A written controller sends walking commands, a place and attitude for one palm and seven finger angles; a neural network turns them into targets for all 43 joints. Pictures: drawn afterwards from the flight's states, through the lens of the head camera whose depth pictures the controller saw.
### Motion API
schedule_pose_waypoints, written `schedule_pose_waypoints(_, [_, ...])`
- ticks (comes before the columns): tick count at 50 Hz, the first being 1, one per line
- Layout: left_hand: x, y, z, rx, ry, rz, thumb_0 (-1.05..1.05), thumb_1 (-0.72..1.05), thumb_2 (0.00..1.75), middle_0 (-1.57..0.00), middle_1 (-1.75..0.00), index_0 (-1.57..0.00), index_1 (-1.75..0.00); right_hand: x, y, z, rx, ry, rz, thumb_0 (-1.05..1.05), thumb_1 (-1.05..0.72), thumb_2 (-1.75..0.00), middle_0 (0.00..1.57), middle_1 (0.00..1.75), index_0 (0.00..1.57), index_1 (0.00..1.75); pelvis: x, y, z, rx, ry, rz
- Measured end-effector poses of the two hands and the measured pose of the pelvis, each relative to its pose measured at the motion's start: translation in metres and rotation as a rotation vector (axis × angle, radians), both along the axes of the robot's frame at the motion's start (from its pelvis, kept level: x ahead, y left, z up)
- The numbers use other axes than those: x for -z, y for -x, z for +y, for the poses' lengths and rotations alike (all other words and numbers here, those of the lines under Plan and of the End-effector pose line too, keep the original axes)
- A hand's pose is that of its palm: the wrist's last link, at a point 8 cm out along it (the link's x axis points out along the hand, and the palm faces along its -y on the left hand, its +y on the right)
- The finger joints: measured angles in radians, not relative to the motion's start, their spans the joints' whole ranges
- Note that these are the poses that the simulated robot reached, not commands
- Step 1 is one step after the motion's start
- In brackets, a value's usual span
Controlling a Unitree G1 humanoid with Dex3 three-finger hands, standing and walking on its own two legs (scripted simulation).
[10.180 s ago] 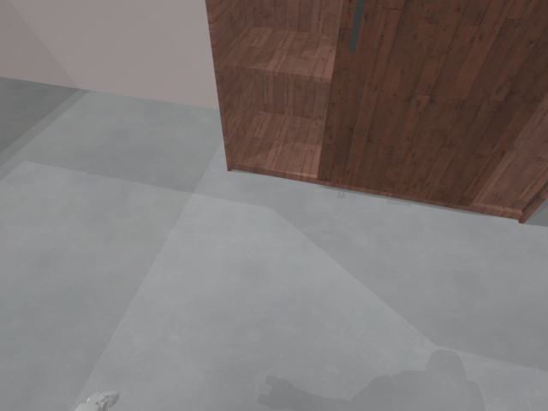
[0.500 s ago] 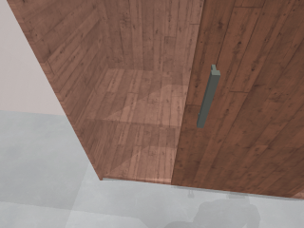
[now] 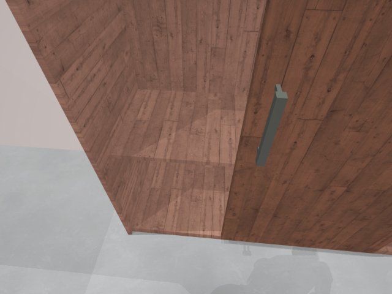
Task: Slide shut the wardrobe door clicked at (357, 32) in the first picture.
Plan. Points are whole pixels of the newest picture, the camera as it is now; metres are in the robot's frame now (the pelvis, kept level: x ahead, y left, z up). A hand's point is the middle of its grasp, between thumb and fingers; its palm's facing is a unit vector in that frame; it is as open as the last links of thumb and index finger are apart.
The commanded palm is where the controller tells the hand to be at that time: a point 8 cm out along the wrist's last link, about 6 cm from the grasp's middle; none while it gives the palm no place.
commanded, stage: look again from close up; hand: right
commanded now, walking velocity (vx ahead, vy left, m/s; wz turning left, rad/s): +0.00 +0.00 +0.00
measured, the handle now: (268, 128) +0.49 -0.15 +0.07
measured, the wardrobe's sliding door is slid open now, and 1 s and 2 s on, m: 0.47 0.47 0.47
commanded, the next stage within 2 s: raise the hand with hooked fingers in 1.10 s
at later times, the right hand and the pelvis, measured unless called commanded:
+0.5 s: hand out of the picture -0.05 -0.14 -0.18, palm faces +0.08 +0.99 -0.14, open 7.4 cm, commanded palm none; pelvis +0.01 +0.01 +0.00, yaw -1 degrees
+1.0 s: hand out of the picture -0.05 -0.14 -0.18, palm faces +0.09 +0.99 -0.14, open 7.4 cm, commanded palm none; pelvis +0.01 +0.01 +0.00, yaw -1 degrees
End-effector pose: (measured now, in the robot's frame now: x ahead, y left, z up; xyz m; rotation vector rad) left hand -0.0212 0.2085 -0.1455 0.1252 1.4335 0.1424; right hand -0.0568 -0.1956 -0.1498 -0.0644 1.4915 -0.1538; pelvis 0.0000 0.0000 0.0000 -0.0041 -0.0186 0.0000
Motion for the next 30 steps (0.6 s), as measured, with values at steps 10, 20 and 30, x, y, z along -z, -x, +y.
schedule_pose_waypoints(10, [-0.001,-0.006,0.007,0.01,-0.007,-0.004,0.01,0.92,0.9,-0.2,-0.3,-0.2,-0.3,0.001,-0.002,0.005,0.008,-0.001,-0.004,0.01,-0.91,-0.9,0.2,0.3,0.2,0.3,0.0,-0.003,0.005,0.006,0.0,-0.002])
schedule_pose_waypoints(20, [-0.001,-0.011,0.011,0.017,-0.012,-0.004,0.01,0.92,0.9,-0.2,-0.3,-0.2,-0.3,0.001,-0.002,0.008,0.014,-0.002,0.001,0.01,-0.91,-0.9,0.2,0.3,0.2,0.3,0.0,-0.006,0.008,0.01,-0.001,-0.001])
schedule_pose_waypoints(30, [-0.001,-0.014,0.011,0.025,-0.013,-0.005,0.01,0.92,0.9,-0.2,-0.3,-0.2,-0.3,0.001,-0.003,0.007,0.02,0.003,0.0,0.01,-0.91,-0.9,0.2,0.3,0.2,0.3,0.0,-0.007,0.008,0.015,-0.001,-0.003])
